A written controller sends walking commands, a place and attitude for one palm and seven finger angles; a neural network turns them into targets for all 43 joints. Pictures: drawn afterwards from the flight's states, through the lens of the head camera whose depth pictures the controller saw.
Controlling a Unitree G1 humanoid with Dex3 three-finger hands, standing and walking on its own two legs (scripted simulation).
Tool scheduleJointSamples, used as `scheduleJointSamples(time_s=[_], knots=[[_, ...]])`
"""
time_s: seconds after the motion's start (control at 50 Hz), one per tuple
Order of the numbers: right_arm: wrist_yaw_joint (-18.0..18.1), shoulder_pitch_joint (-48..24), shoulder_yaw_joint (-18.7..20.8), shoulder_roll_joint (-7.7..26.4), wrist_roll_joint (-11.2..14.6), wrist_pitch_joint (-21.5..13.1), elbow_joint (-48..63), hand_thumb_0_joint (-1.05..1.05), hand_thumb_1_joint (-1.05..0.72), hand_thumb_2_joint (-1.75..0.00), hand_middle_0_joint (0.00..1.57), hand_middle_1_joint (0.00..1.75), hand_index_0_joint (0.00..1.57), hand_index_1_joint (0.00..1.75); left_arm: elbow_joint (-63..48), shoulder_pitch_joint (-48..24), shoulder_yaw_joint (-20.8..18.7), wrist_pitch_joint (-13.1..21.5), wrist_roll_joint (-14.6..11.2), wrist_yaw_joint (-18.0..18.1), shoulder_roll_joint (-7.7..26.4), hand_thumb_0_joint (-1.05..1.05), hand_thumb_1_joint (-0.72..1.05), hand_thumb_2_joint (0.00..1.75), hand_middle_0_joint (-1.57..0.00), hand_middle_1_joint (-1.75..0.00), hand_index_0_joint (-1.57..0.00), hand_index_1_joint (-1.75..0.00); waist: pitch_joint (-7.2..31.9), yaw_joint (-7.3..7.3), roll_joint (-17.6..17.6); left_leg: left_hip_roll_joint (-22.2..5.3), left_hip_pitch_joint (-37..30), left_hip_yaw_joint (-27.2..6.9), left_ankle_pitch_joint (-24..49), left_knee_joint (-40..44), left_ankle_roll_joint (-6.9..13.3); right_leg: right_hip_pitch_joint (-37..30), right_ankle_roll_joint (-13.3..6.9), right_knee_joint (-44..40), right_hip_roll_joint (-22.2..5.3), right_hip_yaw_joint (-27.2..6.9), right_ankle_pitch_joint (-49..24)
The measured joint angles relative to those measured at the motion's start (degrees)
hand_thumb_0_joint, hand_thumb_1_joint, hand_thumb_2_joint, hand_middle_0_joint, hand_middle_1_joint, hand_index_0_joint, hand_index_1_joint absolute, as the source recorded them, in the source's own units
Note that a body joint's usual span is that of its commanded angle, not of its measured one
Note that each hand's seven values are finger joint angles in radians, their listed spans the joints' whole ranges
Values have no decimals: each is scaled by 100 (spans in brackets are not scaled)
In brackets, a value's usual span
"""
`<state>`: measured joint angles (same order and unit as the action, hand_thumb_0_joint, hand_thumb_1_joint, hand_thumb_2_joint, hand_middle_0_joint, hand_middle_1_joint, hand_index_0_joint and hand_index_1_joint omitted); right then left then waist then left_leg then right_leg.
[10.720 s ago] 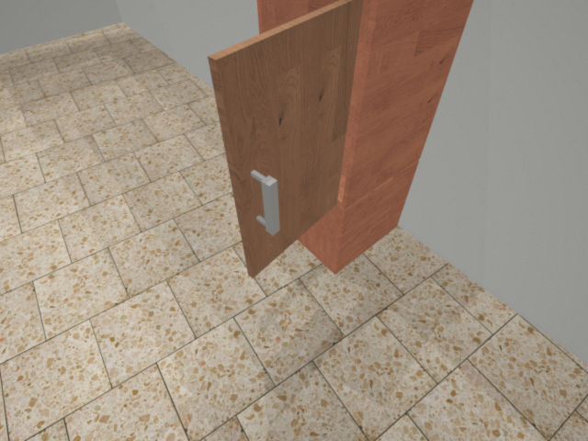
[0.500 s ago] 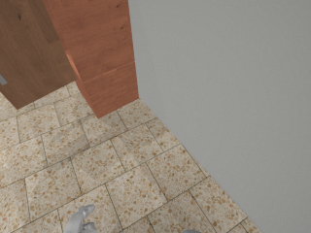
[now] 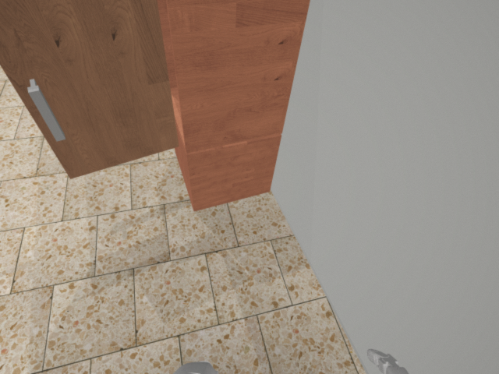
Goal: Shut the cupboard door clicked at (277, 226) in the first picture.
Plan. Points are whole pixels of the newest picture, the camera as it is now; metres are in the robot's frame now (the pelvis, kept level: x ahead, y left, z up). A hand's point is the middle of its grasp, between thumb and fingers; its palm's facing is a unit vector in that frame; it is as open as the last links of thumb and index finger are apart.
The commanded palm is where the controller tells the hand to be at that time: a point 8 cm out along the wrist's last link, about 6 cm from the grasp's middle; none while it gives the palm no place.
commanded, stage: turn to face it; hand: left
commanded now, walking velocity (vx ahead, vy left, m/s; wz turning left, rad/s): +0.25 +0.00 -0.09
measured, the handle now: (47, 110) +0.66 +0.59 -0.05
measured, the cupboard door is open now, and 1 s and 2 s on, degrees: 98 98 98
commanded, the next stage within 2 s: take the last steps up to it in 1.24 s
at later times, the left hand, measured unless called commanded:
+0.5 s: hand (174, 305) +0.25 +0.16 -0.14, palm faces +0.16 -0.96 -0.24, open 7.4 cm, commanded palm none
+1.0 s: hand out of the picture +0.10 +0.23 -0.16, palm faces +0.46 -0.85 -0.26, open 7.4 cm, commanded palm none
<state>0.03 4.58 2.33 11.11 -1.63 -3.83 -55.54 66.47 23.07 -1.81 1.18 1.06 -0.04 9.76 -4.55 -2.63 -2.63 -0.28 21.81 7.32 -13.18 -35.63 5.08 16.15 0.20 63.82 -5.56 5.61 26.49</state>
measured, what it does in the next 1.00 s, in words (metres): walks ahead, turning left: right foot, then left foot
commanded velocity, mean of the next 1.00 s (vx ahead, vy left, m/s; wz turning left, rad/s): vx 0.01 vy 0.00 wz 0.47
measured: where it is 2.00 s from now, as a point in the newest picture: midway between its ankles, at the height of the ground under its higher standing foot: (228, 363)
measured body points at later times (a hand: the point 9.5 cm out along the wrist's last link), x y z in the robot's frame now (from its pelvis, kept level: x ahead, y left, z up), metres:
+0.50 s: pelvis +0.14 -0.04 +0.01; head +0.19 -0.04 +0.46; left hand +0.24 +0.21 -0.12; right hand +0.18 -0.28 -0.15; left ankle +0.06 +0.06 -0.65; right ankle +0.19 -0.13 -0.72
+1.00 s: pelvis +0.16 +0.01 +0.02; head +0.19 +0.05 +0.46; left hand +0.08 +0.27 -0.14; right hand +0.39 -0.16 -0.10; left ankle +0.14 +0.09 -0.72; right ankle +0.20 -0.15 -0.64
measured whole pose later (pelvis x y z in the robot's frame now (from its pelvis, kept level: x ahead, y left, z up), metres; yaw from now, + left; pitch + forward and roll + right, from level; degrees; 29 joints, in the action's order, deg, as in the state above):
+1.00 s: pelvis +0.16 +0.01 +0.02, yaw +25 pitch +1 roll -1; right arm 0.6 5.0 1.4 12.2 -1.0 0.6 -51.9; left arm 55.7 12.3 -4.0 -3.4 1.2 1.0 16.4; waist -4.7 -2.4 -2.8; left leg 0.7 15.4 2.8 -13.1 -27.5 3.2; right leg 28.3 4.5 63.5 -5.0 1.0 22.5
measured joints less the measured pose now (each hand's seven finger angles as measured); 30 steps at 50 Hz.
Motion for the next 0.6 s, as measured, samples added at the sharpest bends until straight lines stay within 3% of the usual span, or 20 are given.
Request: scheduleJointSamples(time_s=[0.06, 0.14, 0.28, 0.34, 0.38, 0.42, 0.46, 0.5, 0.54, 0.6], knots=[[64, 287, -62, -140, 24, 4, -137, 0, -91, -90, 20, 30, 20, 30, -218, -339, -49, -23, 57, -19, 28, 1, 91, 89, -20, -30, -19, -30, 43, -20, -2, 105, -436, -41, 64, 535, -51, 849, 26, 329, -97, -197, -525], [162, 689, 4, -165, 86, -11, -314, -1, -95, -90, 20, 30, 20, 30, -518, -718, -63, -28, 69, -11, -4, 1, 91, 89, -20, -30, -19, -30, 147, 69, 50, 213, -980, -87, 153, 1190, -14, 1474, 125, -256, -190, -346, -1084], [100, 1286, -70, -227, 41, 167, -583, 0, -94, -90, 20, 30, 20, 30, -899, -1442, -89, -139, 17, 40, 146, 1, 92, 89, -20, -30, -19, -30, 136, 360, 74, 264, -1345, -406, -128, 1274, -153, 1321, 268, -1713, 15, -308, -1289], [97, 1432, -40, -245, 23, 301, -642, 0, -93, -90, 20, 30, 20, 30, -1079, -1646, -97, -137, -8, 47, 183, 1, 92, 89, -20, -30, -19, -30, 112, 481, 150, 236, -1299, -569, -439, 933, -258, 899, 250, -2323, 227, -220, -1180], [92, 1533, -6, -237, 54, 371, -646, 0, -92, -90, 20, 30, 20, 30, -1228, -1699, -85, -57, -16, 43, 207, 1, 91, 89, -20, -30, -19, -30, 134, 528, 169, 269, -1152, -686, -738, 486, -348, 420, 133, -3068, 278, -140, -1637], [75, 1424, 55, -151, 90, 462, -658, 1, -92, -90, 20, 30, 20, 30, -1312, -1793, -68, 49, 3, 90, 141, 1, 91, 89, -20, -30, -20, -30, 30, 551, 331, 206, -695, -768, -1416, -731, -507, 358, -156, -2970, 315, 38, -1207], [62, 1245, 101, -72, 86, 561, -619, 1, -91, -90, 20, 30, 20, 30, -1394, -1821, -21, 80, -3, 124, 80, 1, 91, 89, -20, -30, -20, -30, -82, 586, 407, 154, -170, -745, -1722, -2070, -638, 247, -229, -2953, 280, 216, -1064], [25, 1061, 132, -3, 74, 641, -540, 1, -91, -90, 20, 30, 20, 30, -1427, -1776, 3, 64, -14, 155, 31, 0, 91, 89, -20, -30, -20, -30, -105, 584, 405, 50, 252, -666, -1556, -2891, -731, 102, -203, -3120, 228, 354, -1107], [-17, 881, 152, 52, 61, 695, -427, 1, -91, -90, 20, 30, 20, 30, -1412, -1686, 15, 33, -8, 176, -4, 0, 91, 89, -20, -30, -20, -30, -77, 572, 359, -71, 513, -599, -1337, -3107, -802, -26, -199, -3300, 167, 480, -1153], [-68, 621, 170, 119, 54, 738, -241, 1, -91, -90, 20, 30, 20, 30, -1346, -1530, 19, -27, 11, 173, -25, 0, 90, 89, -20, -30, -20, -30, -35, 532, 251, -214, 626, -507, -1131, -2713, -873, -178, -171, -3469, 52, 678, -1160]])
